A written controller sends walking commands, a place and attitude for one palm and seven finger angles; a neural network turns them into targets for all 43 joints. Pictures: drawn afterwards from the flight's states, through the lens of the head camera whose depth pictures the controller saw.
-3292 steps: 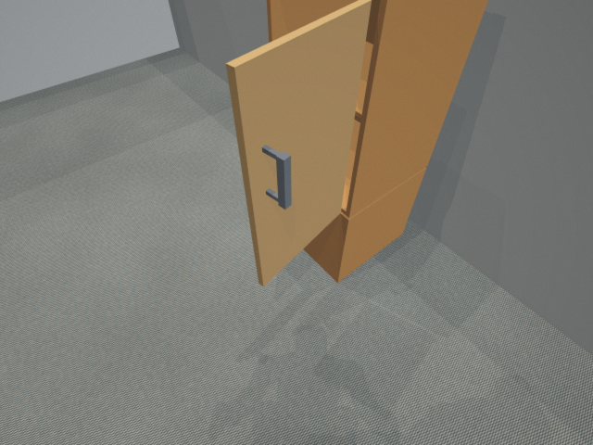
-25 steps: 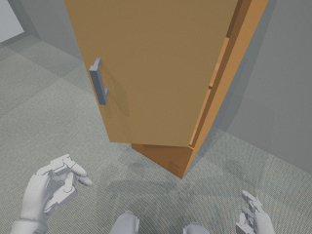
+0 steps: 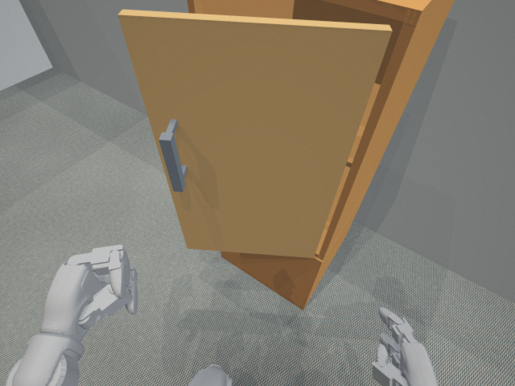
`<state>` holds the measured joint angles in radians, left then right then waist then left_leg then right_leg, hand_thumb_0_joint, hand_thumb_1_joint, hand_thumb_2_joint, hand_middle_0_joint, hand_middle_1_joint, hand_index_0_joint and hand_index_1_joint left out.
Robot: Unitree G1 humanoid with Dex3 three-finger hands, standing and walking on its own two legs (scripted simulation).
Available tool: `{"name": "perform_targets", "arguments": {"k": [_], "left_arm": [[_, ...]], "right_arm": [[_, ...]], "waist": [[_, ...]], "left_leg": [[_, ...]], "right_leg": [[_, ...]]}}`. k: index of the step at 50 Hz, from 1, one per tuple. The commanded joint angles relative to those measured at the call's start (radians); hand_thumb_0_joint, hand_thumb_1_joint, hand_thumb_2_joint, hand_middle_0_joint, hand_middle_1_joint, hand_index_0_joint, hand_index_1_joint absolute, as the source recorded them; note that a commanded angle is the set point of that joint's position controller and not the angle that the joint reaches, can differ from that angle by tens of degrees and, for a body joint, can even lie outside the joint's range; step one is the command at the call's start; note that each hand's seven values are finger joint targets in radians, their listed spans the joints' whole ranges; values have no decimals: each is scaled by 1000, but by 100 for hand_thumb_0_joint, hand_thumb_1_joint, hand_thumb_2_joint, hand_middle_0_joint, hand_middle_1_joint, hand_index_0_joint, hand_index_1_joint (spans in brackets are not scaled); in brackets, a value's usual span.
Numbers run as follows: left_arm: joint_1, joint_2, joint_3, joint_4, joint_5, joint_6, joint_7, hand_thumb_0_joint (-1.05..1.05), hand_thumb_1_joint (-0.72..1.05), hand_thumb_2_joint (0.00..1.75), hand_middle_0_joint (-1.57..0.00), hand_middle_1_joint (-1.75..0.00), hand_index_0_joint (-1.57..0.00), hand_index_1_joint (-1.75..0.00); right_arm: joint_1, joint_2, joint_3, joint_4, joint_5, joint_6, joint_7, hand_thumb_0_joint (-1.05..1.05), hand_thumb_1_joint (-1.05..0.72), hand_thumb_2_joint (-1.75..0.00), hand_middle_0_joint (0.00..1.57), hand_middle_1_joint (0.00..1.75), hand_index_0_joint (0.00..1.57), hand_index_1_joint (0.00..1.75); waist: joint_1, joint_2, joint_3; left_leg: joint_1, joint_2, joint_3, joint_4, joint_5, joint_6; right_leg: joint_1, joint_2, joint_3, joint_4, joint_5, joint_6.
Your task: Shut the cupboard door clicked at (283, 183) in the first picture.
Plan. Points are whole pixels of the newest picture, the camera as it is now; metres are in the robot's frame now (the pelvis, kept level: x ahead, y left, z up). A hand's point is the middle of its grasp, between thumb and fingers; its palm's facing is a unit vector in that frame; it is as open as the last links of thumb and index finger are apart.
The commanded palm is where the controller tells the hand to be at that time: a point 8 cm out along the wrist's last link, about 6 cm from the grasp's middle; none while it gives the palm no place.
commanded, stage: raise the hand and make a fist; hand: left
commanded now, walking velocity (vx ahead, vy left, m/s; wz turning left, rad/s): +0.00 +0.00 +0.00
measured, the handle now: (176, 156) +0.46 +0.18 +0.09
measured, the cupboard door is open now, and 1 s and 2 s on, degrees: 30 30 30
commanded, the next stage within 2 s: bring the fist close to the handle in 0.42 s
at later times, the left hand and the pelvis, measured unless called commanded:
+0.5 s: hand (137, 288) +0.23 +0.18 +0.09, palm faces -0.01 -1.00 -0.04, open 3.1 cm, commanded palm +0.20 +0.23 +0.09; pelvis +0.00 -0.01 +0.00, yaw +0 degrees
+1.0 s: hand (166, 247) +0.28 +0.15 +0.09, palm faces -0.03 -1.00 -0.04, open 3.1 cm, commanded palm +0.27 +0.21 +0.09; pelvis -0.01 -0.01 +0.01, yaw -1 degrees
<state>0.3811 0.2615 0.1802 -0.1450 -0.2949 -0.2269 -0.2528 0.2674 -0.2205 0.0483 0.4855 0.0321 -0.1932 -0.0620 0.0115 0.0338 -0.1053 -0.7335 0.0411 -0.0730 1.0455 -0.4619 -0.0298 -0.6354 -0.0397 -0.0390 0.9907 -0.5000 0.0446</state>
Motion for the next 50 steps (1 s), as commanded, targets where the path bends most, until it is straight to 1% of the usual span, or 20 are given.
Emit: {"name": "perform_targets", "arguments": {"k": [1,3,5,8,9,12,13,15,18,26,28,31,33,38,42,43,44,46,48,50], "left_arm": [[-108,117,71,-209,-25,-55,-4,0,90,90,-130,-150,-130,-150],[-76,124,88,-165,-23,-44,-3,0,90,90,-130,-150,-130,-150],[-84,109,70,-175,-25,-47,-6,0,90,90,-130,-150,-130,-150],[-81,125,88,-169,-23,-56,0,0,90,90,-130,-150,-130,-150],[-86,114,77,-181,-22,-62,-2,0,90,90,-130,-150,-130,-150],[-98,106,75,-178,-27,-80,1,0,90,90,-130,-150,-130,-150],[-94,130,93,-167,-23,-84,4,0,90,90,-130,-150,-130,-150],[-106,120,78,-193,-19,-95,4,0,90,90,-130,-150,-130,-150],[-94,120,81,-165,-22,-93,3,0,90,90,-130,-150,-130,-150],[-109,111,66,-188,-18,-86,3,0,90,90,-130,-150,-130,-150],[-177,120,64,-172,-17,-89,10,0,90,90,-130,-150,-130,-150],[-229,98,48,-129,-16,-93,6,0,90,90,-130,-150,-130,-150],[-274,120,58,-102,-10,-89,7,0,90,90,-130,-150,-130,-150],[-347,120,41,-64,10,-66,17,0,90,90,-130,-150,-130,-150],[-435,97,27,-31,25,-59,45,0,90,90,-130,-150,-130,-150],[-426,114,41,-15,32,-56,54,0,90,90,-130,-150,-130,-150],[-441,88,21,-6,34,-55,58,0,90,90,-130,-150,-130,-150],[-481,95,28,26,38,-56,70,0,90,90,-130,-150,-130,-150],[-473,116,53,48,45,-61,80,0,90,90,-130,-150,-130,-150],[-545,91,20,63,52,-67,81,0,90,90,-130,-150,-130,-150]], "right_arm": [[-55,-136,-66,-151,4,-59,-16,0,-90,-90,20,30,20,30],[-57,-138,-69,-144,2,-56,-16,0,-90,-90,20,30,20,30],[-61,-137,-70,-150,4,-56,-13,0,-90,-90,20,30,20,30],[-59,-141,-73,-147,2,-53,-13,0,-90,-90,20,30,20,30],[-61,-137,-72,-151,2,-53,-11,0,-90,-90,20,30,20,30],[-60,-137,-74,-148,3,-53,-9,0,-90,-90,20,30,20,30],[-58,-140,-76,-143,1,-52,-11,0,-90,-90,20,30,20,30],[-59,-137,-75,-145,1,-54,-9,0,-90,-90,20,30,20,30],[-57,-140,-76,-140,1,-50,-10,0,-90,-90,20,30,20,30],[-67,-136,-72,-149,5,-50,-12,0,-90,-90,20,30,20,30],[-62,-140,-69,-136,2,-51,-15,0,-90,-90,20,30,20,30],[-66,-141,-69,-129,4,-56,-17,0,-90,-90,20,30,20,30],[-62,-145,-68,-117,4,-56,-20,0,-90,-90,20,30,20,30],[-64,-147,-66,-112,6,-55,-19,0,-90,-90,20,30,20,30],[-70,-142,-66,-105,4,-49,-15,0,-90,-90,20,30,20,30],[-65,-146,-67,-104,3,-47,-14,0,-90,-90,20,30,20,30],[-71,-141,-67,-105,3,-46,-10,0,-90,-90,20,30,20,30],[-67,-142,-67,-95,2,-40,-8,0,-90,-90,20,30,20,30],[-63,-146,-71,-92,-1,-33,-5,0,-90,-90,20,30,20,30],[-70,-142,-70,-88,2,-25,-1,0,-90,-90,20,30,20,30]], "waist": [[-4,32,-156],[3,-2,-147],[3,19,-142],[6,-7,-145],[6,20,-152],[2,5,-146],[3,-15,-144],[1,30,-163],[-3,-12,-142],[-2,24,-143],[-18,-12,-127],[-22,-6,-124],[-21,-11,-122],[-18,-1,-147],[-16,18,-165],[-9,-3,-169],[-12,3,-171],[-16,-12,-167],[-3,-22,-185],[-20,-12,-169]], "left_leg": [[178,-47,42,-207,191,38],[165,-48,45,-206,196,39],[170,-51,50,-212,191,38],[168,-51,51,-208,207,39],[174,-53,56,-208,209,39],[170,-52,57,-207,199,37],[160,-52,59,-199,202,40],[175,-53,61,-200,212,39],[160,-51,58,-199,193,41],[169,-52,58,-210,163,39],[157,-50,54,-200,153,43],[152,-51,55,-200,121,41],[146,-50,56,-197,120,43],[165,-50,54,-217,119,43],[187,-50,55,-229,129,39],[184,-49,53,-231,137,41],[192,-50,58,-234,145,40],[190,-50,61,-234,147,39],[186,-50,65,-238,158,39],[190,-50,70,-241,146,38]], "right_leg": [[61,67,-36,-159,220,-58],[76,67,-34,-166,226,-57],[73,64,-31,-170,224,-56],[84,65,-31,-167,243,-56],[85,61,-26,-167,247,-56],[77,62,-25,-168,236,-55],[84,63,-17,-171,237,-54],[84,60,-18,-162,253,-56],[77,64,-19,-170,232,-53],[70,60,-16,-176,194,-54],[56,62,-12,-181,182,-51],[33,59,-8,-185,139,-51],[36,59,-1,-189,133,-52],[47,57,-7,-189,135,-53],[49,53,-12,-186,153,-55],[61,55,-13,-186,158,-56],[62,53,-13,-186,172,-55],[62,53,-12,-190,180,-54],[83,54,-9,-189,188,-55],[66,50,-6,-196,182,-52]]}}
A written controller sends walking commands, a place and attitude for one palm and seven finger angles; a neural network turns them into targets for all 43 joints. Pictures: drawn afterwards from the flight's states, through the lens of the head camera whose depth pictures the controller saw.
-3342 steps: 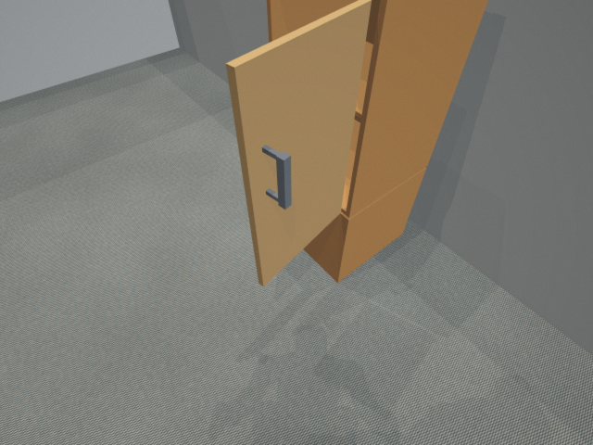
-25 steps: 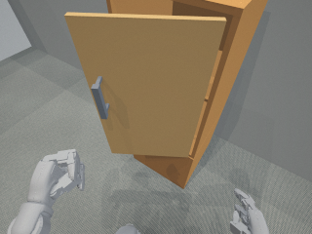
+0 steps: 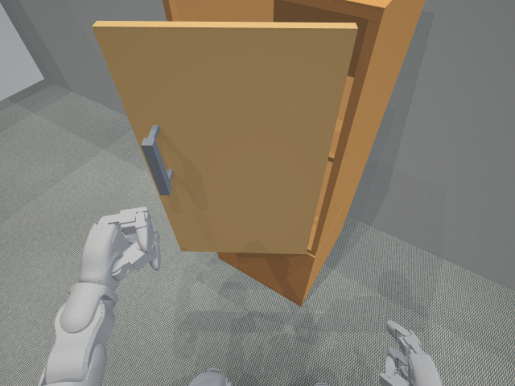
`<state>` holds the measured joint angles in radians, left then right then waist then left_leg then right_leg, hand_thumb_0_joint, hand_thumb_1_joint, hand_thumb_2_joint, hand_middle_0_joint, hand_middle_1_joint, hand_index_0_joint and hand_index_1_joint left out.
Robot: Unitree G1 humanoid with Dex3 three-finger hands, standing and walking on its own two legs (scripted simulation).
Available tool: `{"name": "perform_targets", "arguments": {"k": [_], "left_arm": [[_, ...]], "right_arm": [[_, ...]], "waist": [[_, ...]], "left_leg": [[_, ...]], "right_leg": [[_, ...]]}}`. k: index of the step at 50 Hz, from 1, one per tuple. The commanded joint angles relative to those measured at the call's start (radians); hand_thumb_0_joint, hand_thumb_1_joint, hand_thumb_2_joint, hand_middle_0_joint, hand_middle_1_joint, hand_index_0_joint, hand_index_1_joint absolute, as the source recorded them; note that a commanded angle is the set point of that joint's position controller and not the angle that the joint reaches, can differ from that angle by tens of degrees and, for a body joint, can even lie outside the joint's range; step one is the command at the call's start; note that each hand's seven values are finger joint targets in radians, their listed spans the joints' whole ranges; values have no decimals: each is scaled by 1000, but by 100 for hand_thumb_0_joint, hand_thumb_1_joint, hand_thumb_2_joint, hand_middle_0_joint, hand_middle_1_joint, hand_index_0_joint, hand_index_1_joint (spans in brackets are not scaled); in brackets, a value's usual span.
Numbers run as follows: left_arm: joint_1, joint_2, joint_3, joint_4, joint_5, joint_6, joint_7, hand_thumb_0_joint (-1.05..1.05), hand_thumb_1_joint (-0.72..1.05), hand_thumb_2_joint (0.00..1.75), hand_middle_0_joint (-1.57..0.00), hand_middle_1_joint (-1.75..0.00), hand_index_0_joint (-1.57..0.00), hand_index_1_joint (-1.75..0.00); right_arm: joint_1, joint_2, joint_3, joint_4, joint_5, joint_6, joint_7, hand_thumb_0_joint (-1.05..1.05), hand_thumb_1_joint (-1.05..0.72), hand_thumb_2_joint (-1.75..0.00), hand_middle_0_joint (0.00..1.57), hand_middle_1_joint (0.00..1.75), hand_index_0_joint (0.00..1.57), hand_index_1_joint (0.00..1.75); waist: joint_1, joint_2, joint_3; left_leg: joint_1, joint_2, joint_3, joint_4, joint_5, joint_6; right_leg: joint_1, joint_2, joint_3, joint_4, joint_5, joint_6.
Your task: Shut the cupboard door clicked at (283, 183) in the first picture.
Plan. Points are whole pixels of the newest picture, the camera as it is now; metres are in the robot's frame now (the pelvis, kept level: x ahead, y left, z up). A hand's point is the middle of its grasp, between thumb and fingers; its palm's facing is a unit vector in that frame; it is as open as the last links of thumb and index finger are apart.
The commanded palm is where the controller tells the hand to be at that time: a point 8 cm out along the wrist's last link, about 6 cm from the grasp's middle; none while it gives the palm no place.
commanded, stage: bring the fist close to the handle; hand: left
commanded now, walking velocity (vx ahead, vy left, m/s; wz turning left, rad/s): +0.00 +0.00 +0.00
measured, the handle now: (160, 161) +0.47 +0.20 +0.08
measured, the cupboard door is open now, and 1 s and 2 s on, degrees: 30 30 13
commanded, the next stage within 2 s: push the door shut along its arc in 0.92 s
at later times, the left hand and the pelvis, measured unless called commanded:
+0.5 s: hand (168, 207) +0.36 +0.16 +0.09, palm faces +0.00 -1.00 -0.03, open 3.1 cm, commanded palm +0.35 +0.21 +0.09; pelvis +0.00 +0.00 +0.00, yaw -1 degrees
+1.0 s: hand (166, 202) +0.38 +0.17 +0.08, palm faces +0.00 -1.00 -0.02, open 3.1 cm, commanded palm +0.35 +0.22 +0.09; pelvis +0.00 +0.00 +0.00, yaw -1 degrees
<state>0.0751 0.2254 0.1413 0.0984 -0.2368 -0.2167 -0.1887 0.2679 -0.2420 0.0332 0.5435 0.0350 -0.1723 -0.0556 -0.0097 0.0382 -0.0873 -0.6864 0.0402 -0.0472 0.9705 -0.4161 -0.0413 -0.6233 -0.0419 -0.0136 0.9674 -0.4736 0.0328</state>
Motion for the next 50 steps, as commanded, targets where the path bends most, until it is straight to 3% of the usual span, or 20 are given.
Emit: {"name": "perform_targets", "arguments": {"k": [1,3,4,7,11,13,16,18,21,24,26,28,30,33,35,39,43,44,46,50], "left_arm": [[-253,137,73,-166,-8,-79,20,0,90,90,-130,-150,-130,-150],[-268,160,94,-137,-3,-86,24,0,90,90,-130,-150,-130,-150],[-284,128,61,-131,1,-87,20,0,90,90,-130,-150,-130,-150],[-359,117,48,-112,5,-98,23,0,90,90,-130,-150,-130,-150],[-439,131,58,-39,11,-103,31,0,90,90,-130,-150,-130,-150],[-466,164,86,-4,18,-104,37,0,90,90,-130,-150,-130,-150],[-519,144,74,32,18,-111,35,0,90,90,-130,-150,-130,-150],[-501,165,97,51,16,-115,38,0,90,90,-130,-150,-130,-150],[-606,173,95,121,21,-118,35,0,90,90,-130,-150,-130,-150],[-638,185,110,176,20,-122,34,0,90,90,-130,-150,-130,-150],[-724,176,89,191,26,-132,30,0,90,90,-130,-150,-130,-150],[-662,188,111,211,22,-136,27,0,90,90,-130,-150,-130,-150],[-650,161,93,205,18,-137,20,0,90,90,-130,-150,-130,-150],[-620,182,115,212,18,-135,23,0,90,90,-130,-150,-130,-150],[-646,189,120,213,21,-141,27,0,90,90,-130,-150,-130,-150],[-650,182,118,158,19,-158,34,0,90,90,-130,-150,-130,-150],[-699,200,117,192,27,-163,32,0,90,90,-130,-150,-130,-150],[-696,170,93,196,28,-161,28,0,90,90,-130,-150,-130,-150],[-718,158,83,207,24,-157,26,0,90,90,-130,-150,-130,-150],[-703,173,97,226,21,-149,23,0,90,90,-130,-150,-130,-150]], "right_arm": [[-68,-122,-57,-142,-2,-44,-8,0,-90,-90,20,30,20,30],[-63,-127,-58,-134,-3,-38,-8,0,-90,-90,20,30,20,30],[-68,-123,-58,-135,-1,-36,-7,0,-90,-90,20,30,20,30],[-57,-123,-61,-122,-2,-33,-6,0,-90,-90,20,30,20,30],[-49,-128,-64,-103,-2,-21,-6,0,-90,-90,20,30,20,30],[-44,-134,-65,-96,-3,-13,-8,0,-90,-90,20,30,20,30],[-47,-128,-65,-94,-1,-1,-4,0,-90,-90,20,30,20,30],[-36,-134,-68,-93,-4,6,-3,0,-90,-90,20,30,20,30],[-30,-134,-67,-76,-1,22,-3,0,-90,-90,20,30,20,30],[-25,-137,-68,-73,-2,33,-2,0,-90,-90,20,30,20,30],[-21,-136,-69,-63,-1,36,-4,0,-90,-90,20,30,20,30],[-8,-143,-73,-72,-5,40,0,0,-90,-90,20,30,20,30],[-9,-138,-73,-78,-2,45,6,0,-90,-90,20,30,20,30],[0,-143,-76,-81,-3,55,10,0,-90,-90,20,30,20,30],[-1,-142,-78,-78,-1,63,10,0,-90,-90,20,30,20,30],[-9,-137,-79,-85,-3,67,10,0,-90,-90,20,30,20,30],[-4,-143,-77,-67,-4,71,2,0,-90,-90,20,30,20,30],[-11,-139,-75,-70,-1,70,4,0,-90,-90,20,30,20,30],[-11,-140,-76,-69,0,68,3,0,-90,-90,20,30,20,30],[-10,-143,-74,-69,1,68,3,0,-90,-90,20,30,20,30]], "waist": [[4,-25,-194],[7,-30,-198],[0,-12,-199],[-5,-6,-228],[-14,-40,-225],[-11,-49,-230],[-8,-20,-252],[1,-48,-282],[-21,-53,-253],[-19,-57,-261],[-30,-12,-269],[-9,-39,-308],[-7,-20,-322],[0,-20,-316],[-11,-57,-294],[-7,-13,-328],[-28,-40,-285],[-26,-8,-281],[-32,-20,-283],[-24,-27,-296]], "left_leg": [[145,-50,47,-164,95,51],[143,-48,48,-166,108,52],[149,-50,52,-165,113,51],[172,-46,48,-162,142,49],[161,-47,54,-157,137,52],[154,-47,54,-156,131,53],[170,-48,59,-162,152,51],[172,-47,62,-156,175,54],[156,-44,61,-154,167,52],[147,-46,63,-155,156,53],[159,-44,61,-150,157,51],[165,-44,59,-148,187,53],[177,-44,63,-150,224,50],[175,-43,64,-153,231,51],[160,-40,62,-160,211,51],[186,-42,68,-159,226,52],[165,-38,60,-158,185,54],[170,-39,60,-163,175,51],[180,-39,56,-163,164,51],[180,-38,53,-163,168,51]], "right_leg": [[57,53,-28,-178,152,-40],[68,55,-25,-177,164,-42],[64,52,-25,-176,175,-42],[62,54,-31,-161,216,-44],[60,51,-22,-171,220,-39],[65,52,-17,-176,210,-39],[73,49,-16,-170,240,-42],[98,52,-15,-170,269,-40],[73,50,-13,-170,273,-37],[81,48,-7,-177,261,-38],[58,48,-9,-169,261,-41],[89,53,-11,-163,292,-43],[103,50,-16,-154,342,-45],[104,55,-19,-154,347,-45],[95,55,-20,-157,331,-41],[110,55,-15,-155,348,-43],[79,59,-18,-161,301,-42],[68,57,-20,-160,287,-44],[57,58,-22,-165,274,-44],[66,58,-25,-163,277,-45]]}}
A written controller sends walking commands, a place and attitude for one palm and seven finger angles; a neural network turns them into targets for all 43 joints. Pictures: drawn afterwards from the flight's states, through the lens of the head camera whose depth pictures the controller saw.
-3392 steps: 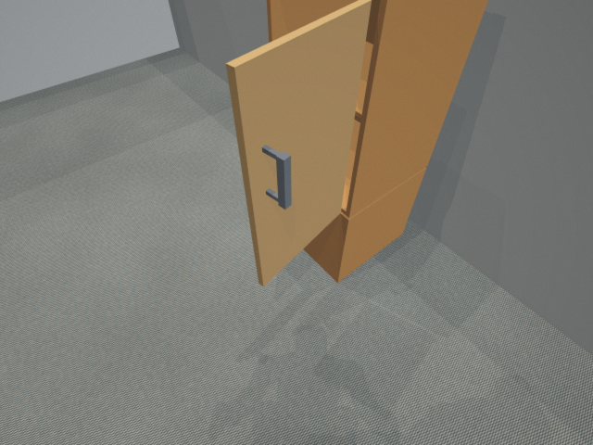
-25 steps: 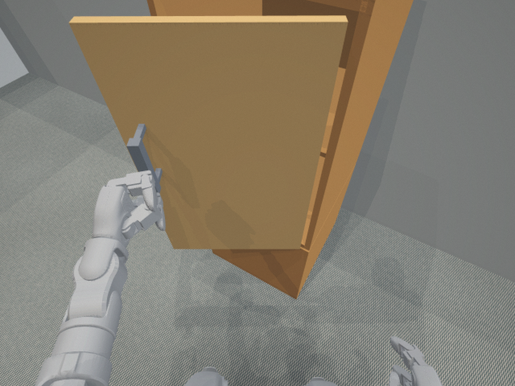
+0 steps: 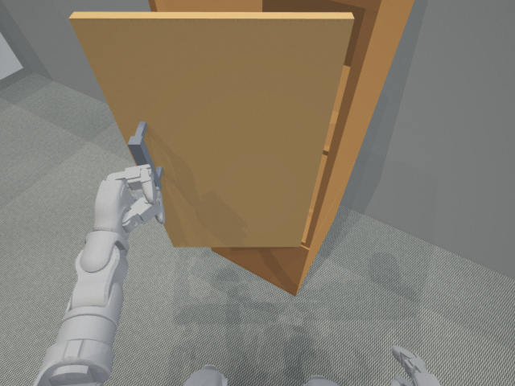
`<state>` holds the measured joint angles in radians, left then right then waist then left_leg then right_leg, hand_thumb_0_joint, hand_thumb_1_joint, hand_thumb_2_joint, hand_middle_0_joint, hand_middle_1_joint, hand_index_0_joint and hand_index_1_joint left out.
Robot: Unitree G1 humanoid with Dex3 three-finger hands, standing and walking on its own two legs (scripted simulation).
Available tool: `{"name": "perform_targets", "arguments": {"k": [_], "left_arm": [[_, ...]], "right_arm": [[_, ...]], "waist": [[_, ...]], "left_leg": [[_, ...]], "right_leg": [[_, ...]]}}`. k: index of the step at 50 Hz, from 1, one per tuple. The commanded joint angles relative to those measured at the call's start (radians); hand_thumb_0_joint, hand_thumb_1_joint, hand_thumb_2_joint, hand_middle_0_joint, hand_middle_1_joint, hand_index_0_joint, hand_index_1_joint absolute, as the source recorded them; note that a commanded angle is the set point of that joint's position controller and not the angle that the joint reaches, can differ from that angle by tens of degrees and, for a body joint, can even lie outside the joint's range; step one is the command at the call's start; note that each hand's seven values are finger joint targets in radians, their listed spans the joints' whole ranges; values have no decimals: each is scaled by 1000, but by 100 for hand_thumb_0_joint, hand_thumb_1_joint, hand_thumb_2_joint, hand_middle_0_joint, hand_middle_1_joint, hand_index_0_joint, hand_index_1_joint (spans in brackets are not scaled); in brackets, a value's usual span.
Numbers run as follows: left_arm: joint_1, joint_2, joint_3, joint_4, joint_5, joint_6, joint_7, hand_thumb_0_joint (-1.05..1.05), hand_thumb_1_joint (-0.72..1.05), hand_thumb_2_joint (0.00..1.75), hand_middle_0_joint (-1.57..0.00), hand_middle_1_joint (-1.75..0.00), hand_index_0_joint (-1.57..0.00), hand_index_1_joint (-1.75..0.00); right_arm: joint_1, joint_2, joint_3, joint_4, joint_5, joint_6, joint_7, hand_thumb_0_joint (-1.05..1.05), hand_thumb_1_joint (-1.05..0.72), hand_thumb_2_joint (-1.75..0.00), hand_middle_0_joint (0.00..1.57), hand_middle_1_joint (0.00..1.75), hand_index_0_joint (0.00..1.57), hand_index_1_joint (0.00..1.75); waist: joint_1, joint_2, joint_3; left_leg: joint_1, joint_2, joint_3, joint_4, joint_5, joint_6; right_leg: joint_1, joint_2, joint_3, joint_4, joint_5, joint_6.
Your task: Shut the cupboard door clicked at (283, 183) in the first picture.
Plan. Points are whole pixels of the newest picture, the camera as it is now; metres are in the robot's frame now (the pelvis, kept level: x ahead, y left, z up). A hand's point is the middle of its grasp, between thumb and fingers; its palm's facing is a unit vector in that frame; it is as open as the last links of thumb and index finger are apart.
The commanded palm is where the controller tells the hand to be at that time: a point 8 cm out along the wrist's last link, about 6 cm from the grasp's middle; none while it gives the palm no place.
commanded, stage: push the door shut along its arc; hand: left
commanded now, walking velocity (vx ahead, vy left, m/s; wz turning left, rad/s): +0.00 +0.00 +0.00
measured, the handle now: (149, 159) +0.46 +0.20 +0.08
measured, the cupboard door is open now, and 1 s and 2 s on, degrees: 30 13 0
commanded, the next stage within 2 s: pull the fist back off the door in 1.90 s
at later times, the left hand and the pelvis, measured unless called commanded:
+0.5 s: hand (161, 179) +0.41 +0.17 +0.08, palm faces -0.08 -1.00 -0.03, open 3.1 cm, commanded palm +0.41 +0.21 +0.08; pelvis -0.01 +0.00 -0.01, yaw +1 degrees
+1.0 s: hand (179, 153) +0.48 +0.15 +0.08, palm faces -0.22 -0.98 -0.02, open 3.1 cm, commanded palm +0.48 +0.19 +0.08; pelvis -0.02 +0.01 -0.03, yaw -1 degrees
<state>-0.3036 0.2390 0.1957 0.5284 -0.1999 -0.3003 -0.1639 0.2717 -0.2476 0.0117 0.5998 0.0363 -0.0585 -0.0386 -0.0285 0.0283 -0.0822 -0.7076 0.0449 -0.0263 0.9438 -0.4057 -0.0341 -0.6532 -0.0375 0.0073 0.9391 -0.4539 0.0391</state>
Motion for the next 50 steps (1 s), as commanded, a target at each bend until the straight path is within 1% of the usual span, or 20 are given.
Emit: {"name": "perform_targets", "arguments": {"k": [1,5,8,10,12,17,21,25,27,30,32,33,34,36,40,42,43,46,48,50], "left_arm": [[-334,161,45,-199,-17,-63,-2,0,90,90,-130,-150,-130,-150],[-439,179,30,-161,-3,-65,-15,0,90,90,-130,-150,-130,-150],[-527,249,77,-115,-3,-76,-31,0,90,90,-130,-150,-130,-150],[-521,213,51,-85,-10,-77,-54,0,90,90,-130,-150,-130,-150],[-579,195,23,-36,-11,-73,-72,0,90,90,-130,-150,-130,-150],[-669,192,9,29,-9,-77,-95,0,90,90,-130,-150,-130,-150],[-799,238,25,124,0,-86,-116,0,90,90,-130,-150,-130,-150],[-872,232,7,162,2,-99,-149,0,90,90,-130,-150,-130,-150],[-898,219,-10,189,1,-99,-162,0,90,90,-130,-150,-130,-150],[-921,290,51,267,1,-89,-167,0,90,90,-130,-150,-130,-150],[-976,292,45,288,4,-84,-169,0,90,90,-130,-150,-130,-150],[-998,345,82,292,12,-92,-168,0,90,90,-130,-150,-130,-150],[-1011,332,66,288,16,-94,-174,0,90,90,-130,-150,-130,-150],[-1000,361,88,308,21,-95,-188,0,90,90,-130,-150,-130,-150],[-1046,403,105,353,23,-87,-221,0,90,90,-130,-150,-130,-150],[-1098,386,76,359,29,-81,-234,0,90,90,-130,-150,-130,-150],[-1117,370,67,359,24,-82,-239,0,90,90,-130,-150,-130,-150],[-1138,406,91,379,25,-67,-250,0,90,90,-130,-150,-130,-150],[-1182,383,63,383,31,-63,-258,0,90,90,-130,-150,-130,-150],[-1196,417,86,408,38,-53,-260,0,90,90,-130,-150,-130,-150]], "right_arm": [[-15,-137,-52,-127,-1,-44,-14,0,-90,-90,20,30,20,30],[-13,-142,-47,-119,-1,-39,-17,0,-90,-90,20,30,20,30],[-3,-151,-47,-104,-5,-36,-26,0,-90,-90,20,30,20,30],[0,-146,-47,-109,-1,-36,-22,0,-90,-90,20,30,20,30],[7,-148,-46,-101,1,-35,-20,0,-90,-90,20,30,20,30],[29,-158,-52,-94,2,-30,-15,0,-90,-90,20,30,20,30],[52,-167,-52,-66,2,-22,-19,0,-90,-90,20,30,20,30],[70,-172,-58,-55,0,-23,-18,0,-90,-90,20,30,20,30],[78,-173,-56,-52,0,-22,-15,0,-90,-90,20,30,20,30],[93,-184,-54,-43,-1,-15,-16,0,-90,-90,20,30,20,30],[99,-184,-52,-43,0,-13,-14,0,-90,-90,20,30,20,30],[109,-190,-53,-38,-4,-15,-17,0,-90,-90,20,30,20,30],[110,-187,-51,-40,-4,-16,-14,0,-90,-90,20,30,20,30],[122,-190,-54,-39,-6,-14,-12,0,-90,-90,20,30,20,30],[138,-194,-52,-35,-4,-11,-11,0,-90,-90,20,30,20,30],[144,-195,-51,-28,-4,-13,-10,0,-90,-90,20,30,20,30],[156,-192,-53,-26,-7,-19,-10,0,-90,-90,20,30,20,30],[169,-200,-54,-19,-7,-21,-7,0,-90,-90,20,30,20,30],[180,-196,-53,-13,-10,-26,-7,0,-90,-90,20,30,20,30],[189,-202,-54,-5,-10,-27,-7,0,-90,-90,20,30,20,30]], "waist": [[-7,-16,-290],[-29,-18,-282],[-31,-4,-301],[-28,9,-338],[-44,21,-321],[-56,18,-337],[-85,-11,-322],[-90,48,-398],[-99,45,-389],[-100,10,-375],[-117,-5,-356],[-110,14,-376],[-114,42,-409],[-110,31,-436],[-127,41,-426],[-144,72,-416],[-152,75,-427],[-156,68,-456],[-173,93,-458],[-176,89,-461]], "left_leg": [[197,-44,32,-137,154,43],[188,-43,27,-132,119,46],[189,-43,22,-118,122,46],[210,-43,21,-115,158,42],[205,-41,14,-111,141,40],[204,-40,6,-99,134,42],[173,-37,-4,-84,100,47],[214,-37,-11,-64,127,46],[208,-36,-16,-61,121,46],[149,-34,-15,-54,94,50],[116,-37,-11,-49,55,55],[116,-36,-13,-43,64,56],[131,-36,-15,-40,72,54],[128,-33,-10,-26,99,55],[96,-29,-8,-10,91,58],[98,-28,-15,-5,78,57],[117,-28,-19,1,94,60],[110,-24,-22,14,105,60],[122,-24,-27,25,118,62],[112,-19,-29,31,115,60]], "right_leg": [[90,53,-45,-137,255,-51],[63,53,-42,-138,217,-50],[56,53,-36,-132,212,-53],[62,53,-41,-120,249,-57],[24,54,-45,-117,229,-57],[-7,55,-47,-111,214,-58],[-50,56,-46,-106,177,-57],[-85,56,-46,-85,185,-63],[-104,58,-49,-83,176,-64],[-109,60,-47,-79,153,-62],[-125,60,-41,-84,121,-56],[-124,61,-40,-74,124,-60],[-133,60,-41,-66,127,-60],[-119,62,-36,-62,152,-59],[-144,66,-32,-55,146,-58],[-183,67,-35,-49,129,-59],[-201,71,-38,-45,135,-60],[-201,70,-36,-41,143,-59],[-239,73,-40,-31,143,-61],[-247,72,-39,-31,140,-59]]}}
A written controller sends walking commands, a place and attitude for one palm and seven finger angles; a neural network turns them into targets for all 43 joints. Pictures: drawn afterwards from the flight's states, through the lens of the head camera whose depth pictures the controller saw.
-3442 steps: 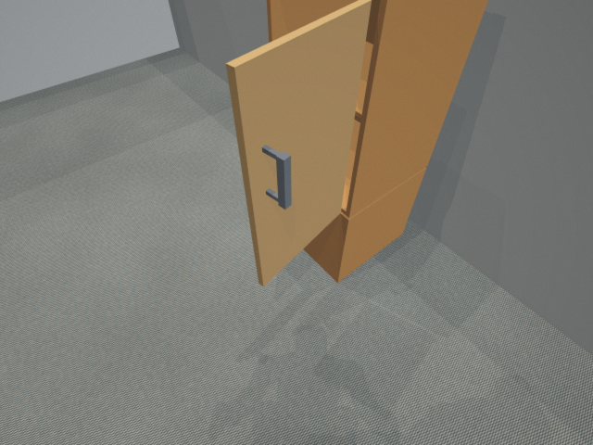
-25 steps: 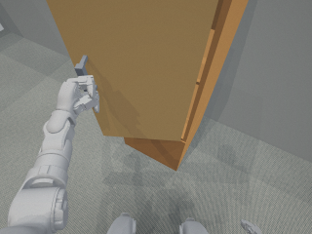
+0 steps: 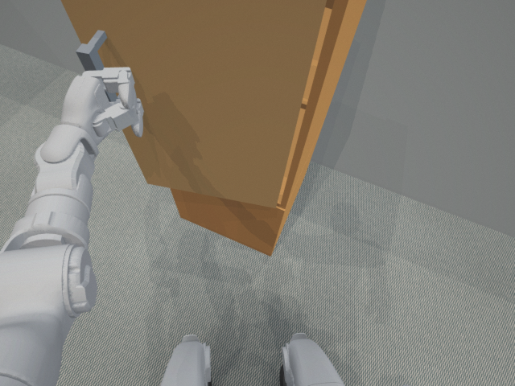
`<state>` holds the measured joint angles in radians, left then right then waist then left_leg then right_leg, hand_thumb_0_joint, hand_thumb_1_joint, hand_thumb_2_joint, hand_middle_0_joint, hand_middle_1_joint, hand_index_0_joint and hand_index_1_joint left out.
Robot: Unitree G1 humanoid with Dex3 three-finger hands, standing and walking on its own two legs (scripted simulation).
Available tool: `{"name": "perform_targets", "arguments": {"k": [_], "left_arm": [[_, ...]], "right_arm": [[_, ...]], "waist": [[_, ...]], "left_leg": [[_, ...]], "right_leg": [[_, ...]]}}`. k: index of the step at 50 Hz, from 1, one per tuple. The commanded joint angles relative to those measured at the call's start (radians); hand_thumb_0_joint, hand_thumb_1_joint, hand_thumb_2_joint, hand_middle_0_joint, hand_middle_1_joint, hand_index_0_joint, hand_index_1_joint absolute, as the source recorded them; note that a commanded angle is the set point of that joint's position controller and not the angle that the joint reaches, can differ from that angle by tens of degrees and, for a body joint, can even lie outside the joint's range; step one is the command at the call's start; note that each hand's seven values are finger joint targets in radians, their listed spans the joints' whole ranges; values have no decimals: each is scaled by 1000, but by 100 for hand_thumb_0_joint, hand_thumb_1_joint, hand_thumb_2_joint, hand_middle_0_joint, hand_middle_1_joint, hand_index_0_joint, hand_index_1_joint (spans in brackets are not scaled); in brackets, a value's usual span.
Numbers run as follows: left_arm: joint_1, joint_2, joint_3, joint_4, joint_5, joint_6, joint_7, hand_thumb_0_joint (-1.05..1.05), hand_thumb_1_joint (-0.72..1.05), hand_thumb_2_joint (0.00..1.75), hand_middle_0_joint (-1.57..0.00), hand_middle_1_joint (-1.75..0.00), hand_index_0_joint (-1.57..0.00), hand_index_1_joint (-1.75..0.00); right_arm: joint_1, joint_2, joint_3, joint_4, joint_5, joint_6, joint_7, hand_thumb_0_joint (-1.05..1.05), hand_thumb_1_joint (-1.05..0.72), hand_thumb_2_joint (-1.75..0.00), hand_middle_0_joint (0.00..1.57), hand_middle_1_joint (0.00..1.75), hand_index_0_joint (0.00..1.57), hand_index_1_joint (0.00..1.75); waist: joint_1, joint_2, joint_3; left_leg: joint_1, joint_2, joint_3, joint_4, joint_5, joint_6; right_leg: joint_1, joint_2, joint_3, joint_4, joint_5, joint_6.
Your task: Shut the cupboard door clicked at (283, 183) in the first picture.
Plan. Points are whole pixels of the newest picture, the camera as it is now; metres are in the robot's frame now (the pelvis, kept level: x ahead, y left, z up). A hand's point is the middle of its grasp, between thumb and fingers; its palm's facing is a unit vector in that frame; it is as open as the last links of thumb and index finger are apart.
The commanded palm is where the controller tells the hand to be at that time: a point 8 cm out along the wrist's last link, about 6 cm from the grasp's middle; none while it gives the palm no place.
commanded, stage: push the door shut along its arc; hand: left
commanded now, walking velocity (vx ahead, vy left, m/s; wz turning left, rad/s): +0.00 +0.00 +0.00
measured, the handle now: (107, 77) +0.57 +0.20 +0.11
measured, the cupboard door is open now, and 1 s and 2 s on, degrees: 13 0 0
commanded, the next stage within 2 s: pull the fist back off the door in 0.90 s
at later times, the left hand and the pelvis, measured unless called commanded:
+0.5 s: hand (163, 84) +0.55 +0.12 +0.11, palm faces -0.33 -0.94 -0.02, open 3.1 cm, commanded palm +0.56 +0.16 +0.11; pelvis +0.01 +0.00 -0.01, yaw -2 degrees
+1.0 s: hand (173, 72) +0.57 +0.10 +0.12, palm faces -0.40 -0.92 -0.02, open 3.1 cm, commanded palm +0.61 +0.11 +0.11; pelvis +0.00 +0.01 -0.03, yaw -1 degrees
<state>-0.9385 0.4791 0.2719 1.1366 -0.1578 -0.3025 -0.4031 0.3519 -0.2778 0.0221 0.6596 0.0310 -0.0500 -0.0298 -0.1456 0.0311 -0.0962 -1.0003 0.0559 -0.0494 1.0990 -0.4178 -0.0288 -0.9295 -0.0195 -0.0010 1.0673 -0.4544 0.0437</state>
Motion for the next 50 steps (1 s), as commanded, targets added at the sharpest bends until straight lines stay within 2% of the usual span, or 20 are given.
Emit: {"name": "perform_targets", "arguments": {"k": [1,4,5,6,11,13,14,17,19,21,24,25,26,31,32,38,43,44,47,50], "left_arm": [[-576,166,-4,-193,-1,-46,-23,0,90,90,-130,-150,-130,-150],[-612,190,19,-212,2,-42,-24,0,90,90,-130,-150,-130,-150],[-588,228,55,-202,6,-39,-23,0,90,90,-130,-150,-130,-150],[-595,192,22,-203,7,-33,-26,0,90,90,-130,-150,-130,-150],[-637,263,65,-163,28,-20,-20,0,90,90,-130,-150,-130,-150],[-633,263,67,-168,34,-21,-21,0,90,90,-130,-150,-130,-150],[-646,262,60,-155,37,-17,-23,0,90,90,-130,-150,-130,-150],[-670,301,75,-105,50,-2,-29,0,90,90,-130,-150,-130,-150],[-693,303,76,-127,54,-9,-37,0,90,90,-130,-150,-130,-150],[-696,270,52,-132,51,-5,-50,0,90,90,-130,-150,-130,-150],[-738,271,43,-113,49,9,-61,0,90,90,-130,-150,-130,-150],[-774,262,29,-124,52,11,-64,0,90,90,-130,-150,-130,-150],[-779,255,22,-117,54,16,-66,0,90,90,-130,-150,-130,-150],[-877,207,-23,-95,61,35,-63,0,90,90,-130,-150,-130,-150],[-887,229,-13,-96,65,37,-62,0,90,90,-130,-150,-130,-150],[-968,214,-33,-66,80,55,-65,0,90,90,-130,-150,-130,-150],[-1014,237,-30,-43,96,70,-67,0,90,90,-130,-150,-130,-150],[-1027,223,-38,-46,97,72,-71,0,90,90,-130,-150,-130,-150],[-1049,204,-58,-20,100,89,-70,0,90,90,-130,-150,-130,-150],[-1078,152,-95,-43,98,93,-74,0,90,90,-130,-150,-130,-150]], "right_arm": [[113,-171,-62,-64,-5,-36,-14,0,-90,-90,20,30,20,30],[128,-172,-65,-62,-9,-39,-11,0,-90,-90,20,30,20,30],[135,-174,-66,-65,-13,-37,-10,0,-90,-90,20,30,20,30],[132,-169,-63,-68,-11,-36,-6,0,-90,-90,20,30,20,30],[147,-175,-61,-68,-12,-25,-3,0,-90,-90,20,30,20,30],[153,-174,-59,-75,-16,-24,-2,0,-90,-90,20,30,20,30],[149,-172,-59,-72,-15,-22,-1,0,-90,-90,20,30,20,30],[158,-175,-53,-75,-15,-17,-1,0,-90,-90,20,30,20,30],[167,-175,-57,-75,-20,-20,-1,0,-90,-90,20,30,20,30],[172,-173,-61,-73,-22,-18,0,0,-90,-90,20,30,20,30],[182,-178,-57,-62,-22,-16,-6,0,-90,-90,20,30,20,30],[184,-178,-60,-55,-23,-16,-8,0,-90,-90,20,30,20,30],[185,-178,-60,-51,-24,-18,-9,0,-90,-90,20,30,20,30],[196,-181,-57,-28,-29,-29,-15,0,-90,-90,20,30,20,30],[200,-182,-56,-23,-31,-32,-15,0,-90,-90,20,30,20,30],[209,-182,-48,-7,-40,-46,-18,0,-90,-90,20,30,20,30],[216,-185,-43,-1,-45,-52,-20,0,-90,-90,20,30,20,30],[214,-184,-46,-2,-42,-54,-21,0,-90,-90,20,30,20,30],[212,-187,-41,9,-42,-59,-23,0,-90,-90,20,30,20,30],[208,-188,-43,19,-44,-71,-24,0,-90,-90,20,30,20,30]], "waist": [[-67,81,-452],[-66,114,-516],[-50,119,-532],[-62,117,-522],[-77,82,-483],[-71,104,-518],[-82,113,-503],[-94,77,-477],[-90,131,-522],[-100,125,-527],[-118,103,-524],[-130,118,-521],[-130,134,-522],[-166,155,-507],[-162,162,-526],[-187,203,-543],[-201,209,-556],[-208,211,-565],[-225,199,-526],[-231,242,-549]], "left_leg": [[404,-31,-8,-121,129,56],[443,-29,-11,-104,187,55],[447,-27,-14,-103,216,51],[446,-29,-8,-100,217,54],[391,-26,-5,-91,194,58],[402,-30,-3,-83,224,59],[398,-27,-2,-79,221,58],[339,-27,2,-69,200,62],[389,-27,-2,-63,243,58],[406,-25,-3,-55,261,59],[397,-25,-7,-47,258,61],[403,-23,-9,-44,252,62],[408,-24,-8,-40,250,61],[426,-22,-22,-28,232,62],[426,-21,-23,-21,244,61],[427,-24,-29,2,253,63],[409,-23,-32,21,251,65],[415,-20,-29,29,249,65],[372,-19,-26,31,175,69],[421,-20,-38,31,189,65]], "right_leg": [[22,54,-32,-156,139,-63],[22,55,-33,-143,175,-65],[35,55,-37,-135,191,-69],[28,56,-35,-143,197,-65],[30,61,-34,-144,185,-62],[34,64,-34,-132,207,-65],[20,63,-35,-135,206,-62],[30,66,-32,-132,198,-59],[12,66,-34,-122,221,-62],[-5,68,-38,-121,232,-61],[-18,69,-42,-119,229,-60],[-35,69,-42,-121,222,-59],[-47,69,-43,-122,217,-61],[-124,70,-55,-116,181,-64],[-117,71,-54,-111,187,-67],[-166,75,-66,-88,179,-73],[-183,79,-72,-73,175,-74],[-200,80,-72,-71,174,-71],[-223,80,-75,-76,131,-70],[-260,81,-84,-67,130,-76]]}}
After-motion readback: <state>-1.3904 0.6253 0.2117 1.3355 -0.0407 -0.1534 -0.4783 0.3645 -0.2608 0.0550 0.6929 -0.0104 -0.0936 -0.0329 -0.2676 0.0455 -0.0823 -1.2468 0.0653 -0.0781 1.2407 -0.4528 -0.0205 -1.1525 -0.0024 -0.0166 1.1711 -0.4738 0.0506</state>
